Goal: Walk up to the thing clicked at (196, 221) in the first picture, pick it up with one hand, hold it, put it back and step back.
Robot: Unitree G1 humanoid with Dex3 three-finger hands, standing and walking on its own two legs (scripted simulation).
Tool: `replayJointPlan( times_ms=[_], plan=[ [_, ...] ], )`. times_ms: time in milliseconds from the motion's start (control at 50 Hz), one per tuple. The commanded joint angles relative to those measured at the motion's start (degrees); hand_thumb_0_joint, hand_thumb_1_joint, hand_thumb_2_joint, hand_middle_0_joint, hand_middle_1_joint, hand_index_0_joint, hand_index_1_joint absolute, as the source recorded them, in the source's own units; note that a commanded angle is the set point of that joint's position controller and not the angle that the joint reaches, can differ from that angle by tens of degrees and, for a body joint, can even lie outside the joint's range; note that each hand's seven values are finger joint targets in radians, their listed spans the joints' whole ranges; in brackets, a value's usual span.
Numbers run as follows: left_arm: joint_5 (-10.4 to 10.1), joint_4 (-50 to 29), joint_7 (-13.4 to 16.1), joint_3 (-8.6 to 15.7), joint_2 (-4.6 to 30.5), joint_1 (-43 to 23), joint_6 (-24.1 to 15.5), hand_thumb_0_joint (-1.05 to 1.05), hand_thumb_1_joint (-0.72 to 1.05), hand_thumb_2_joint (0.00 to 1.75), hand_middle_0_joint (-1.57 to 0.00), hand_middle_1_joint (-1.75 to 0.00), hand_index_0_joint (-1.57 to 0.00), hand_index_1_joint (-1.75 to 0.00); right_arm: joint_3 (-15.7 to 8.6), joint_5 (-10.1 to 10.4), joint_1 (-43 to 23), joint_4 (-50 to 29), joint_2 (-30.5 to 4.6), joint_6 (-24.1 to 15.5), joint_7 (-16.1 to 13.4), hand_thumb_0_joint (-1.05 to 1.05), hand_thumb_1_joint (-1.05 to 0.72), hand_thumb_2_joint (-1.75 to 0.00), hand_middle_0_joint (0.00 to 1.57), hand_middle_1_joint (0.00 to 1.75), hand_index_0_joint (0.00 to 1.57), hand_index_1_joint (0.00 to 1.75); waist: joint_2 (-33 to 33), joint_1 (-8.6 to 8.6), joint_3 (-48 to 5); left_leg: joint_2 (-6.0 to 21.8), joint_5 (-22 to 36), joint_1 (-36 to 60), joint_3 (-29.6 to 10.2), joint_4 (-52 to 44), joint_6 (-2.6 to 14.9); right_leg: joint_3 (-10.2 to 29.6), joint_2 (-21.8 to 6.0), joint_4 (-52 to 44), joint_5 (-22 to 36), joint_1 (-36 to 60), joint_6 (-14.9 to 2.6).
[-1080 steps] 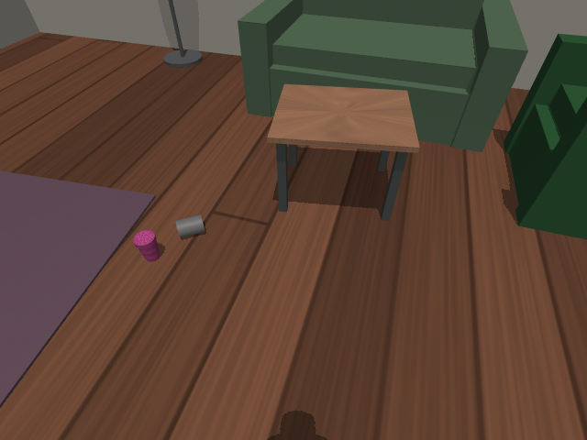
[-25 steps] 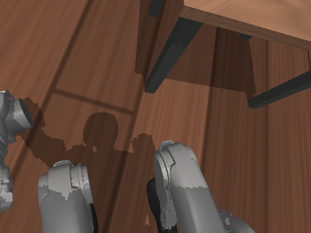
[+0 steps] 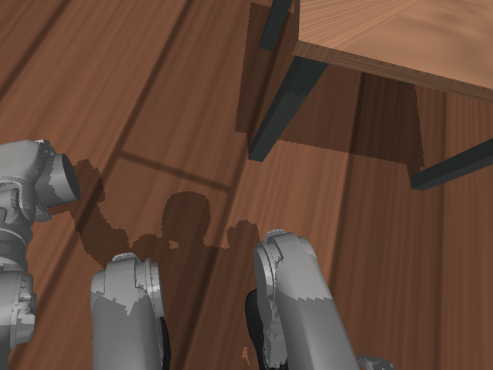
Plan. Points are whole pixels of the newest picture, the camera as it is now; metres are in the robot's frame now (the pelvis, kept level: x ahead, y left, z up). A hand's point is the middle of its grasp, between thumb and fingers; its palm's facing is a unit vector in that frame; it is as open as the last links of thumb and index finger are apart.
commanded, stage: lift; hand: left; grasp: from above
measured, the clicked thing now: (34, 186) +0.46 +0.31 -0.16
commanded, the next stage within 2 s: hold in 1.52 s
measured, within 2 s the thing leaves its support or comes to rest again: neither
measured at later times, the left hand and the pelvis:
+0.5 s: hand out of the picture +0.39 +0.31 +0.02, palm faces -0.40 -0.14 -0.91, open 11.1 cm; pelvis +0.00 +0.00 +0.12, yaw +3 degrees
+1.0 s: hand out of the picture +0.34 +0.27 +0.21, palm faces -0.45 -0.16 -0.88, open 11.1 cm; pelvis +0.03 +0.00 +0.30, yaw +5 degrees
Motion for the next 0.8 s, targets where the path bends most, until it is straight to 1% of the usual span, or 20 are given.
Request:
replayJointPlan(
  times_ms=[0, 80, 140, 200, 220, 240, 280, 300, 340, 360, 400, 480, 540, 560, 620, 640, 700, 720, 740, 780],
  plan=[
    [-2.2, -13.7, -0.7, 1.6, 16.8, -17.1, 0.9, 0.0, 0.82, 0.77, -1.2, -0.57, -1.19, -0.59, -5.6, 1.3, 10.6, -1.9, -13.2, 0.2, -1.3, 0.0, -0.91, -0.9, 0.2, 0.3, 0.2, 0.3, 16.8, 2.3, -41.7, -0.9, 8.1, 33.5, 5.4, -19.1, 2.09, -2.7, 1.4, -16.1, 9.8, 22.7, -4.13],
    [-2.6, -20.0, -3.2, 1.0, 15.8, -14.7, 0.7, 0.0, 0.79, 0.79, -1.19, -0.57, -1.17, -0.58, -6.2, 2.5, 10.4, -3.1, -12.4, 1.3, -2.5, 0.0, -0.91, -0.9, 0.2, 0.3, 0.2, 0.3, 14.4, 3.25, -42.9, -1.0, 8.6, 34.9, 5.9, -20.8, 2.41, -1.9, 1.4, -19.1, 9.8, 25.8, -3.9],
    [-3.9, -23.1, -4.7, 0.1, 14.0, -11.6, 0.5, 0.0, 0.78, 0.77, -1.18, -0.57, -1.16, -0.58, -6.5, 3.1, 10.2, -4.2, -11.8, 1.7, -3.4, 0.0, -0.9, -0.9, 0.2, 0.3, 0.2, 0.3, 12.9, 3.22, -40.8, -1.0, 7.0, 35.6, 5.7, -23.3, 2.48, -1.4, 1.4, -21.5, 8.3, 26.8, -3.79],
    [-4.6, -29.5, -5.6, 0.4, 14.2, -11.2, 0.3, 0.0, 0.74, 0.77, -1.14, -0.58, -1.13, -0.6, -6.9, 3.8, 9.8, -5.2, -11.6, 2.1, -4.6, 0.0, -0.9, -0.9, 0.2, 0.3, 0.2, 0.3, 14.2, 3.96, -41.8, -1.0, 6.0, 38.3, 5.3, -26.3, 2.34, -1.1, 1.0, -23.5, 7.6, 28.2, -3.74],
    [-4.7, -28.0, -5.8, 0.5, 13.1, -8.0, 0.7, 0.0, 0.75, 0.78, -1.15, -0.57, -1.14, -0.59, -7.0, 4.1, 9.7, -5.1, -11.7, 2.2, -4.9, 0.0, -0.9, -0.9, 0.2, 0.3, 0.2, 0.3, 13.1, 4.22, -41.0, -0.9, 6.2, 39.7, 4.5, -27.8, 2.24, -1.4, 0.8, -23.9, 8.3, 28.1, -3.62],
    [-5.1, -31.0, -6.1, -0.6, 12.0, -8.8, 0.7, 0.0, 0.77, 0.78, -1.14, -0.59, -1.14, -0.6, -7.1, 4.3, 9.5, -5.7, -11.4, 2.3, -5.1, 0.0, -0.9, -0.9, 0.2, 0.3, 0.2, 0.3, 13.6, 4.24, -41.6, -0.7, 5.8, 41.1, 4.0, -29.2, 2.13, -1.6, 1.0, -24.3, 8.1, 28.6, -3.67],
    [-5.6, -33.4, -6.3, 0.6, 13.5, -7.3, 1.4, 0.0, 0.76, 0.78, -1.13, -0.61, -1.13, -0.62, -7.5, 4.7, 9.0, -6.2, -11.5, 2.6, -5.9, 0.0, -0.9, -0.9, 0.2, 0.3, 0.2, 0.3, 13.9, 5.14, -42.8, -0.5, 5.8, 44.7, 3.4, -31.7, 1.95, -1.4, 1.0, -25.9, 8.2, 30.3, -3.58],
    [-5.9, -33.6, -6.4, 0.7, 12.8, -5.5, 1.9, 0.0, 0.75, 0.78, -1.13, -0.59, -1.12, -0.6, -7.6, 5.0, 8.8, -6.3, -11.5, 2.7, -6.1, 0.0, -0.9, -0.9, 0.2, 0.3, 0.2, 0.3, 14.3, 5.32, -42.0, -0.6, 5.8, 45.8, 3.2, -33.0, 1.82, -1.3, 0.7, -26.6, 8.5, 31.0, -3.46],
    [-6.8, -37.7, -6.8, -0.6, 11.0, -6.1, 2.4, 0.0, 0.75, 0.8, -1.13, -0.62, -1.12, -0.63, -7.7, 5.1, 8.6, -6.7, -10.6, 2.8, -6.8, 0.0, -0.9, -0.9, 0.2, 0.3, 0.2, 0.3, 13.4, 4.7, -43.0, -0.7, 6.6, 47.8, 3.9, -34.4, 1.96, -0.8, 0.8, -29.6, 8.9, 34.3, -3.33],
    [-6.9, -37.9, -6.9, 0.0, 11.8, -4.4, 3.0, 0.0, 0.76, 0.78, -1.13, -0.62, -1.12, -0.62, -7.8, 5.3, 8.0, -6.9, -10.5, 2.9, -7.2, 0.0, -0.89, -0.9, 0.2, 0.3, 0.2, 0.3, 12.6, 5.22, -42.7, -0.7, 6.3, 49.1, 3.9, -35.4, 2.02, -0.6, 0.8, -30.9, 8.4, 35.5, -3.24],
    [-8.2, -38.6, -7.4, -0.9, 9.6, -1.6, 4.0, 0.0, 0.77, 0.79, -1.15, -0.59, -1.14, -0.6, -7.7, 5.5, 7.5, -7.1, -9.8, 3.1, -7.9, 0.0, -0.89, -0.9, 0.2, 0.3, 0.2, 0.3, 11.5, 5.15, -40.5, -0.6, 6.3, 50.8, 4.2, -37.9, 2.02, -0.2, 0.8, -34.0, 8.4, 38.1, -3.02],
    [-9.0, -43.2, -8.3, -2.0, 8.2, 0.2, 6.2, 0.0, 0.8, 0.83, -1.17, -0.6, -1.16, -0.62, -7.7, 6.2, 6.4, -7.4, -9.0, 3.5, -9.1, 0.0, -0.89, -0.9, 0.2, 0.3, 0.2, 0.3, 11.6, 5.45, -42.0, -0.6, 10.5, 57.4, 5.0, -42.4, 1.99, 0.6, 0.7, -39.5, 11.5, 45.4, -2.83],
    [-9.8, -43.4, -9.1, -3.0, 6.1, 3.8, 7.6, 0.0, 0.79, 0.83, -1.18, -0.57, -1.16, -0.59, -7.6, 6.6, 5.3, -7.3, -8.5, 3.8, -10.1, 0.0, -0.89, -0.9, 0.2, 0.3, 0.2, 0.3, 11.4, 5.96, -38.0, 0.0, 9.4, 61.8, 4.3, -48.0, 1.64, 0.6, 0.9, -43.2, 10.8, 48.3, -2.74],
    [-9.6, -46.0, -9.1, -2.6, 7.5, 2.9, 7.9, 0.0, 0.8, 0.81, -1.17, -0.58, -1.16, -0.6, -7.5, 6.8, 4.9, -7.4, -8.3, 3.9, -10.3, 0.0, -0.89, -0.9, 0.2, 0.3, 0.2, 0.3, 12.2, 6.38, -39.1, -0.1, 9.3, 63.6, 4.4, -49.7, 1.51, 0.8, 1.0, -44.6, 10.7, 50.8, -2.82],
    [-9.8, -44.4, -9.2, -4.5, 4.0, 6.8, 9.0, 0.0, 0.79, 0.79, -1.18, -0.56, -1.16, -0.58, -6.9, 7.2, 3.9, -7.1, -7.4, 4.0, -11.2, 0.0, -0.89, -0.9, 0.2, 0.3, 0.2, 0.3, 9.6, 5.88, -34.8, -0.1, 9.0, 66.7, 4.4, -53.8, 1.51, 1.2, 1.1, -48.9, 10.5, 54.6, -2.77],
    [-9.8, -44.5, -9.2, -4.1, 4.4, 6.9, 9.2, 0.0, 0.79, 0.8, -1.18, -0.54, -1.16, -0.57, -6.9, 7.3, 3.7, -6.8, -7.4, 4.0, -11.5, 0.0, -0.89, -0.9, 0.2, 0.3, 0.2, 0.3, 9.5, 5.99, -33.8, 0.0, 9.2, 67.9, 4.6, -55.1, 1.53, 1.4, 1.1, -50.4, 10.6, 55.7, -2.79],
    [-9.9, -42.7, -9.4, -6.2, 1.7, 9.9, 9.9, 0.0, 0.76, 0.79, -1.14, -0.58, -1.13, -0.6, -6.3, 7.6, 3.6, -6.4, -6.3, 3.7, -12.2, 0.0, -0.89, -0.9, 0.2, 0.3, 0.2, 0.3, 6.4, 5.73, -30.1, -0.2, 10.3, 70.2, 5.3, -58.6, 1.67, 2.2, 1.3, -55.8, 11.2, 61.3, -2.69],
    [-10.2, -44.5, -9.3, -5.9, 2.2, 8.5, 9.9, 0.0, 0.75, 0.8, -1.14, -0.57, -1.12, -0.6, -6.4, 7.8, 3.8, -6.3, -6.4, 3.5, -12.4, 0.0, -0.89, -0.9, 0.2, 0.3, 0.2, 0.3, 6.8, 5.81, -29.1, -0.2, 9.5, 71.0, 5.3, -60.2, 1.69, 2.6, 1.3, -57.5, 10.5, 62.9, -2.63],
    [-10.2, -41.5, -9.3, -6.5, 1.1, 10.3, 10.2, 0.0, 0.75, 0.78, -1.14, -0.57, -1.12, -0.58, -6.2, 7.8, 3.4, -6.2, -6.0, 3.3, -12.7, 0.0, -0.89, -0.9, 0.2, 0.3, 0.2, 0.3, 5.3, 5.88, -26.3, -0.3, 9.1, 71.5, 5.3, -61.8, 1.66, 2.9, 1.3, -59.2, 10.2, 64.1, -2.65],
    [-10.7, -41.7, -9.3, -7.9, -0.5, 9.7, 10.2, 0.0, 0.74, 0.78, -1.15, -0.54, -1.12, -0.57, -6.2, 8.0, 3.2, -6.1, -5.9, 2.8, -13.0, 0.0, -0.89, -0.9, 0.2, 0.3, 0.2, 0.3, 5.9, 5.98, -24.2, -0.1, 7.7, 74.1, 4.9, -65.3, 1.39, 3.2, 1.4, -61.7, 8.9, 65.7, -2.74]
  ],
)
